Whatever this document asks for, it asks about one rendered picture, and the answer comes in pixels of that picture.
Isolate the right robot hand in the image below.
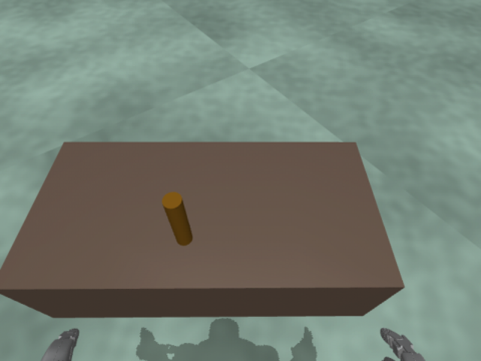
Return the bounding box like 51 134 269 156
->
380 328 425 361

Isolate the left robot hand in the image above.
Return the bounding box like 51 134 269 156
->
41 329 79 361

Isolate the can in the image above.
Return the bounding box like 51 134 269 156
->
162 192 192 246

